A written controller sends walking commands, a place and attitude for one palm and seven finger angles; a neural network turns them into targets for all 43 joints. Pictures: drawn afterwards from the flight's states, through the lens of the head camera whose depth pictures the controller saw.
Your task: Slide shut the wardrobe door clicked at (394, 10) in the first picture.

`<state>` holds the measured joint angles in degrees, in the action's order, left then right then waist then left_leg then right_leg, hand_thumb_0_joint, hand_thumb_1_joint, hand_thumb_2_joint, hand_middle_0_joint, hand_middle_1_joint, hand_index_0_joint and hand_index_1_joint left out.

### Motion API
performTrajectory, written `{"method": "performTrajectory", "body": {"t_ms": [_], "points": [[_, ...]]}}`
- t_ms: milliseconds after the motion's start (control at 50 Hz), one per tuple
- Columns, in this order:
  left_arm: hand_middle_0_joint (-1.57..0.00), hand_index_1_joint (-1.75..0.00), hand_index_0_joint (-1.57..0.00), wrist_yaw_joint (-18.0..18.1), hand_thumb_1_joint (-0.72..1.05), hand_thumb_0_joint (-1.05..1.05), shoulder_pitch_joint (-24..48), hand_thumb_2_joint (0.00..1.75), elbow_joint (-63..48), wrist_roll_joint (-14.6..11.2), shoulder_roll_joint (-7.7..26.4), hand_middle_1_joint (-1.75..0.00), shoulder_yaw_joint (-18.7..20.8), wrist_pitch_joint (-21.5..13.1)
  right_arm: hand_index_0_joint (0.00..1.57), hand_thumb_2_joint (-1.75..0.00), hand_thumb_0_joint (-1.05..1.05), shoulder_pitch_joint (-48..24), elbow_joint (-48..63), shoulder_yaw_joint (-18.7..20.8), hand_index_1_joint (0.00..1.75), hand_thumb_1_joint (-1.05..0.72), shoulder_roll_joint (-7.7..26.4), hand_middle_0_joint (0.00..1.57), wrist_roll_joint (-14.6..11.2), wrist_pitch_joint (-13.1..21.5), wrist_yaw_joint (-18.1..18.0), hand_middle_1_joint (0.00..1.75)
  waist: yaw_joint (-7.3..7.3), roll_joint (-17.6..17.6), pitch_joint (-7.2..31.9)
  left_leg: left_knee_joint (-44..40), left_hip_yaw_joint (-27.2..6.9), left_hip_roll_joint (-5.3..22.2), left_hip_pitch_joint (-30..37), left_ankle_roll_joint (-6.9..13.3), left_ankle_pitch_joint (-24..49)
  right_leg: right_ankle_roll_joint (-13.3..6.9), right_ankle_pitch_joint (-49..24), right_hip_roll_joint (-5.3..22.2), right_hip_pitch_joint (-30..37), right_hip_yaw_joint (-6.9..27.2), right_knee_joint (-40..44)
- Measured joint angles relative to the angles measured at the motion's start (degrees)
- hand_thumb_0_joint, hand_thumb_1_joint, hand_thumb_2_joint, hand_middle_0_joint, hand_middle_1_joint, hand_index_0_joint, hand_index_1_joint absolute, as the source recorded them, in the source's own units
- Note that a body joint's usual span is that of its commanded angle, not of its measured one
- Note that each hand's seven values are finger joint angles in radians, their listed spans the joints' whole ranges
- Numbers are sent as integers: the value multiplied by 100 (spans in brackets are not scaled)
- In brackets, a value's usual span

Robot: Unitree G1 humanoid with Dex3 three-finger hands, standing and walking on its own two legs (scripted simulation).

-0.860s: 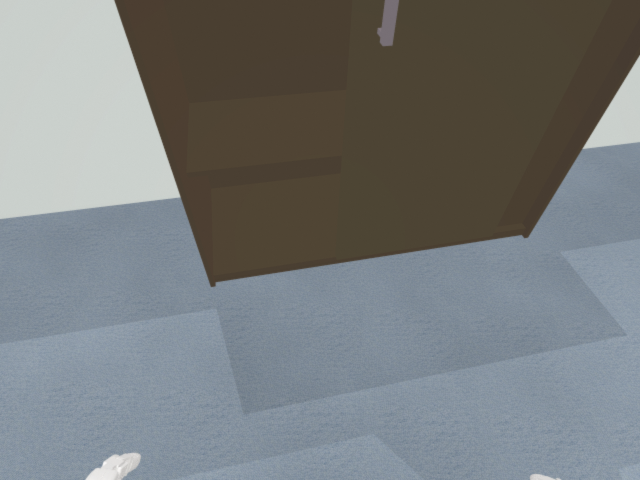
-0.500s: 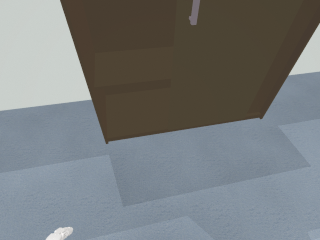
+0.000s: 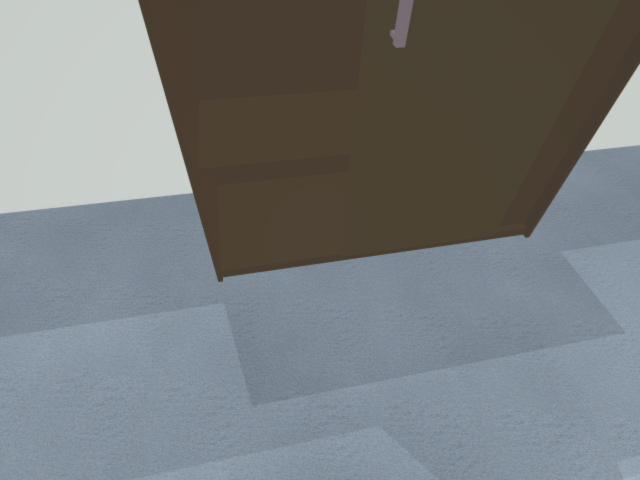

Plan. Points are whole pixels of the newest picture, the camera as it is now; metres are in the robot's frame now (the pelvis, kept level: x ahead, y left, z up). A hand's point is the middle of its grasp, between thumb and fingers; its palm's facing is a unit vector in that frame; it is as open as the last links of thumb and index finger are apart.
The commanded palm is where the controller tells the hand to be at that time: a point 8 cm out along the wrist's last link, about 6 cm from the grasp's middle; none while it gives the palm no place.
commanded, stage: look at it before walking up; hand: right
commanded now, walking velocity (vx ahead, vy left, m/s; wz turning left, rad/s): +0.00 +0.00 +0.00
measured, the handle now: out of the picture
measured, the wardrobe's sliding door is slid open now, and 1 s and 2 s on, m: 0.48 0.48 0.48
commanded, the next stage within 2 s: walk to a spot facing it in 0.58 s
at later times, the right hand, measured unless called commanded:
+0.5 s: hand out of the picture +0.08 -0.25 -0.15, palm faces -0.03 +0.94 -0.33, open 7.4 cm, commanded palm none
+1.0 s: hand out of the picture +0.05 -0.24 -0.18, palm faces +0.10 +0.96 -0.27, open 7.4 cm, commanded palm none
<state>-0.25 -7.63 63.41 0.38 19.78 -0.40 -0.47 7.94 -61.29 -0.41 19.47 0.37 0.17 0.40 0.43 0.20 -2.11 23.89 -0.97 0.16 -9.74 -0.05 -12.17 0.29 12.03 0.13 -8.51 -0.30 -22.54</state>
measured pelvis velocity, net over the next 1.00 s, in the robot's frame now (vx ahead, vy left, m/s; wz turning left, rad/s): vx -0.01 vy -0.02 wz -0.13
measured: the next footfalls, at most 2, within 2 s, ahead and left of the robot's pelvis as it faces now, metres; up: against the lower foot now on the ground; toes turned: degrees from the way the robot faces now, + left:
left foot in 1.62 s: +0.25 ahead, +0.03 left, +0.00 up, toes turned -21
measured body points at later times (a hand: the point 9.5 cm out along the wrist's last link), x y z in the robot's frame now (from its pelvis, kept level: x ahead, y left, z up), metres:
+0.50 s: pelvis +0.01 +0.00 +0.00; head +0.01 +0.00 +0.45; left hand +0.08 +0.30 -0.13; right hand +0.09 -0.29 -0.13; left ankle +0.01 +0.12 -0.74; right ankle +0.00 -0.12 -0.74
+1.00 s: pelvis -0.01 -0.02 -0.01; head +0.02 -0.03 +0.43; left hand +0.08 +0.25 -0.15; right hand +0.05 -0.29 -0.16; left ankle +0.01 +0.12 -0.74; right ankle -0.01 -0.12 -0.73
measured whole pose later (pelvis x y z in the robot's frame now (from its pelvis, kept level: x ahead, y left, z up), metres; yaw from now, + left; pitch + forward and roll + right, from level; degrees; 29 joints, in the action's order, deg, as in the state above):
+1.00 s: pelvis -0.01 -0.02 -0.01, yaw -8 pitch -1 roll +1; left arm -0.7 -9.8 58.7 0.2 15.5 1.2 2.8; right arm 8.7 -55.0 0.9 15.2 1.2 -1.4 -1.2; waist 1.0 -0.3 -5.0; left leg 31.9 5.4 3.6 -13.2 -1.1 -16.9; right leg 0.8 25.4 -0.4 -19.3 -0.4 -43.6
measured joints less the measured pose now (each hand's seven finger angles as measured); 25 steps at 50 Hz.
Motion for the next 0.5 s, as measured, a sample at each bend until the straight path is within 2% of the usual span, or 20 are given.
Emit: {"method": "performTrajectory", "body": {"t_ms": [500], "points": [[-20, -30, -20, 11, 90, 1, 102, 90, 13, -9, -13, -30, -5, -33, 20, -90, 0, -12, -25, 10, 30, -90, 6, 20, 5, 23, -7, 30, -17, -45, -8, -141, -16, -19, 75, 3, 37, 7, -14, 21, 72, -16, 116]]}}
